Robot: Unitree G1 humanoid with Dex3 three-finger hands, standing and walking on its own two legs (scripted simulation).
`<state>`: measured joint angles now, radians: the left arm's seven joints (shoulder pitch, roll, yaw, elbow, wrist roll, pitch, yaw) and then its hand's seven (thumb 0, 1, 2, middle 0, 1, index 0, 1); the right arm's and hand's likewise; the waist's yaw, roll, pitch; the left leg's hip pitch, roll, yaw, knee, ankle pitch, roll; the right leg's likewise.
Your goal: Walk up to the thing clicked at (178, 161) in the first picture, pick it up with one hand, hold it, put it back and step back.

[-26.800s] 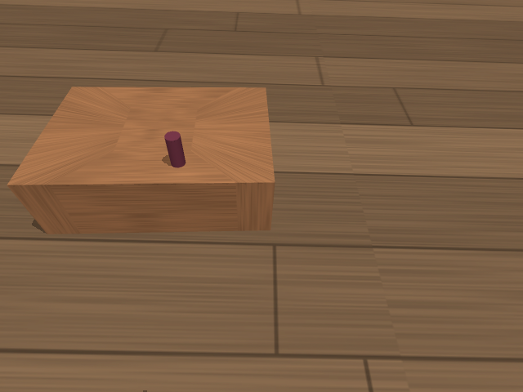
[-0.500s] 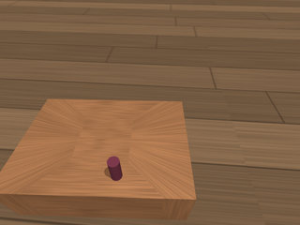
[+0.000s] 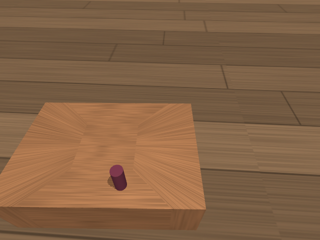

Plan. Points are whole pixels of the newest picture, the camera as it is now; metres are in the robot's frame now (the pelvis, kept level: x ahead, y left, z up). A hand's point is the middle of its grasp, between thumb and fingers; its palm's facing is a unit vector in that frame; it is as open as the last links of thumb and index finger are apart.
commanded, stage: home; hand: left
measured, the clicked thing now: (118, 178) +0.48 +0.20 -0.38
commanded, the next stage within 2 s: stand in 0.14 s
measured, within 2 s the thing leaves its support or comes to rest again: neither
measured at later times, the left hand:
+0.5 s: hand out of the picture +0.10 +0.24 -0.15, palm faces -0.03 -0.94 -0.35, open 14.3 cm
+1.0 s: hand out of the picture +0.10 +0.24 -0.15, palm faces -0.03 -0.93 -0.35, open 7.4 cm
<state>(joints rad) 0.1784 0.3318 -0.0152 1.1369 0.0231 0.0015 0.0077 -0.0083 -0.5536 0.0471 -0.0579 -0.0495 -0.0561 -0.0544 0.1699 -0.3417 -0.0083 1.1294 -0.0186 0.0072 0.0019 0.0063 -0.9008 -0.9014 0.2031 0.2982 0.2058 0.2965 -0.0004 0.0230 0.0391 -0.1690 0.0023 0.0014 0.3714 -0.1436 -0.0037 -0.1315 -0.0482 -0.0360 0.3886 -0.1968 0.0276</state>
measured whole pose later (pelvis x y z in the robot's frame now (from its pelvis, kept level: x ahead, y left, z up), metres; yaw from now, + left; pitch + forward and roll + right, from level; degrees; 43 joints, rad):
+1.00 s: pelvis +0.03 -0.01 +0.00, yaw +0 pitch -3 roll +0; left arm 0.12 0.34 0.00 1.13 0.02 0.00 0.00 0.00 0.88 0.90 -0.21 -0.30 -0.20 -0.30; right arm 0.11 -0.35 -0.01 1.15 -0.02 0.00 0.00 0.01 -0.90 -0.90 0.20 0.30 0.21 0.30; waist 0.00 0.01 0.05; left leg -0.11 0.02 0.00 0.30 -0.15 -0.02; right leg -0.07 -0.03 -0.04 0.32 -0.20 0.01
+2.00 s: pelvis +0.04 -0.02 +0.00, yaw -1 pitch -2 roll +0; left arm 0.12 0.34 0.00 1.11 0.01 0.00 0.00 0.00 0.90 0.90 -0.21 -0.30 -0.20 -0.30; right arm 0.11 -0.35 -0.01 1.14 -0.02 0.00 0.00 0.01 -0.90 -0.90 0.20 0.30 0.21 0.30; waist 0.00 0.01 0.05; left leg -0.09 0.04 0.00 0.30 -0.17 -0.04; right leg -0.06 -0.01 -0.04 0.31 -0.21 -0.01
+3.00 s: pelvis +0.00 +0.00 -0.01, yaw -1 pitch -2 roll +0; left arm 0.07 0.38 0.05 0.97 0.01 0.05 0.00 0.00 0.90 0.90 -0.21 -0.30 -0.20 -0.30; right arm 0.08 -0.41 -0.06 1.01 0.00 0.04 0.02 0.01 -0.90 -0.90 0.20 0.30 0.21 0.30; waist 0.00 0.00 0.16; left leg -0.32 0.00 -0.02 0.71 -0.34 0.04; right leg -0.25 -0.04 -0.02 0.57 -0.29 0.00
